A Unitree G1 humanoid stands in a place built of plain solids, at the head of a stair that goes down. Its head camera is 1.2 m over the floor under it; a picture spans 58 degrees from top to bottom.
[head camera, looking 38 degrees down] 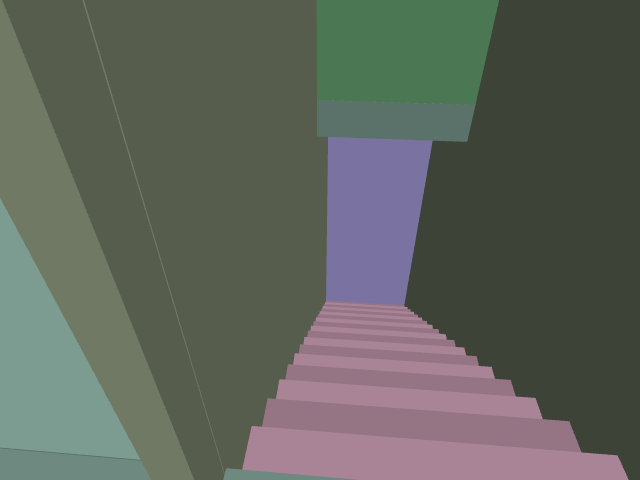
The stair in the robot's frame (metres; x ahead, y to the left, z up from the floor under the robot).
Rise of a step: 0.20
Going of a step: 0.23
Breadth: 1.20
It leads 5 degrees to the right of straight ahead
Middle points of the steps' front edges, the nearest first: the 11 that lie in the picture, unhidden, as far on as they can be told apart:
0.72 -0.36 -0.20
0.95 -0.38 -0.40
1.17 -0.40 -0.60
1.40 -0.42 -0.80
1.63 -0.44 -1.00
1.86 -0.46 -1.20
2.09 -0.48 -1.40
2.31 -0.49 -1.60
2.54 -0.51 -1.80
2.77 -0.53 -2.00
3.00 -0.55 -2.20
